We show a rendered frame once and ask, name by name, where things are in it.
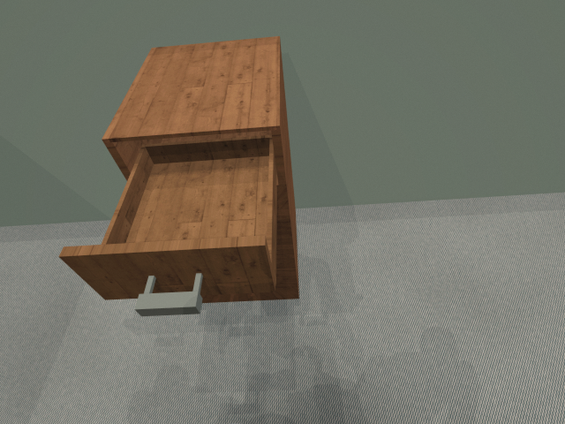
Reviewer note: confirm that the handle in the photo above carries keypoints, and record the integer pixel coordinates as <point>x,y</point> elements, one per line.
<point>169,303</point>

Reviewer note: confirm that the cabinet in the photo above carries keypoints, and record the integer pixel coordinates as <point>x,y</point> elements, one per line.
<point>209,91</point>

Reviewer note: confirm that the drawer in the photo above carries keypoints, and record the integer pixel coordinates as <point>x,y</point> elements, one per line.
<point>201,206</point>

